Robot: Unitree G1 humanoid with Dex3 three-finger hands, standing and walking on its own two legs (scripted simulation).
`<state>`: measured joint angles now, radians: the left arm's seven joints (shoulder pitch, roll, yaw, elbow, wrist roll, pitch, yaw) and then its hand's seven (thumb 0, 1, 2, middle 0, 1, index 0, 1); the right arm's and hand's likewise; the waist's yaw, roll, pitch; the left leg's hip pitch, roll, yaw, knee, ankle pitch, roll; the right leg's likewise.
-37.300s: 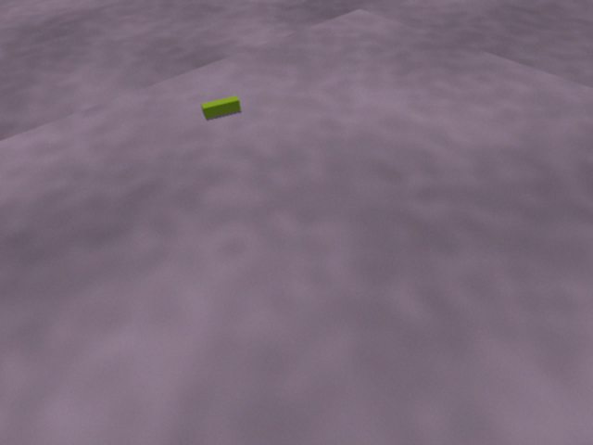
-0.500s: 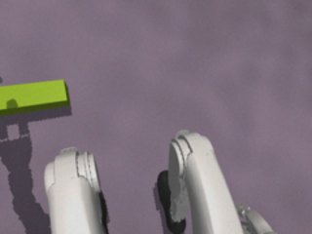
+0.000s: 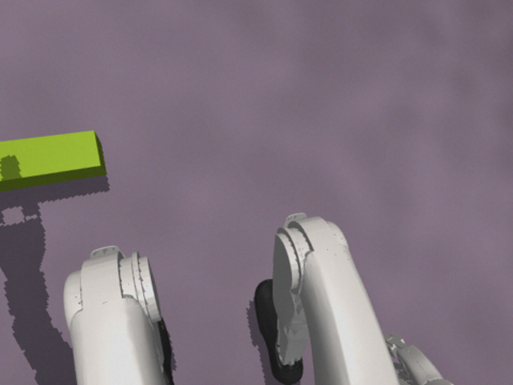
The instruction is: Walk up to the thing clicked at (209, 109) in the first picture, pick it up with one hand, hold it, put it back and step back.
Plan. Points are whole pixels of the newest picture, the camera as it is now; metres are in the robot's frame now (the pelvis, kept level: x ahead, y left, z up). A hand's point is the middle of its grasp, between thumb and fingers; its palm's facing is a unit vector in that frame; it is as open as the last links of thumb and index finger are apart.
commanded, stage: rise first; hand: left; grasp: from above
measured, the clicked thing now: (32, 163) +0.48 +0.33 -0.29
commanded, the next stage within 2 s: approach in 1.08 s
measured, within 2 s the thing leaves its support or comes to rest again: neither
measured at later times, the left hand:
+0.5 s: hand out of the picture +0.43 +0.37 -0.18, palm faces -0.44 -0.11 -0.89, open 14.2 cm
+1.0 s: hand out of the picture +0.43 +0.37 -0.16, palm faces -0.45 -0.10 -0.89, open 14.2 cm
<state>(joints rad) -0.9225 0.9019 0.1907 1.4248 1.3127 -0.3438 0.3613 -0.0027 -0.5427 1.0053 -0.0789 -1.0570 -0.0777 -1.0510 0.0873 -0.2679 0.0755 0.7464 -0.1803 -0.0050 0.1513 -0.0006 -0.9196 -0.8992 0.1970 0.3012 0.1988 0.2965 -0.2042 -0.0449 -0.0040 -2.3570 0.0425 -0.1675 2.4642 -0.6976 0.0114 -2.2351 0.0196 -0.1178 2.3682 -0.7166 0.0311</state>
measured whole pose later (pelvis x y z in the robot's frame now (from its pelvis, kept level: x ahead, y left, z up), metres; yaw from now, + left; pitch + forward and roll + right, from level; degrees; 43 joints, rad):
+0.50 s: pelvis +0.00 +0.00 +0.00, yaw -1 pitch +32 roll -11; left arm -0.95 0.95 0.20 1.46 1.32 -0.35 0.36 0.00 -0.56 1.02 -0.08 -1.06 -0.08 -1.05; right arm 0.11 -0.28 0.11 0.74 -0.19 -0.01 0.16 0.00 -0.92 -0.90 0.20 0.30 0.20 0.30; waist -0.23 -0.05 0.02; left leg -2.37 0.04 -0.18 2.48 -0.69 0.01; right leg -2.24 0.03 -0.13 2.37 -0.70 0.03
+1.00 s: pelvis +0.00 +0.00 +0.00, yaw +0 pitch +32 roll -11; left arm -0.96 0.93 0.16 1.47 1.31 -0.33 0.35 0.00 -0.56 1.03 -0.08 -1.05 -0.07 -1.06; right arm 0.10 -0.28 0.11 0.73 -0.17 -0.02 0.16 0.00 -0.92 -0.90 0.20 0.30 0.20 0.30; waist -0.23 -0.04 0.00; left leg -2.36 0.04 -0.18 2.46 -0.68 0.01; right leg -2.24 0.02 -0.13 2.36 -0.70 0.03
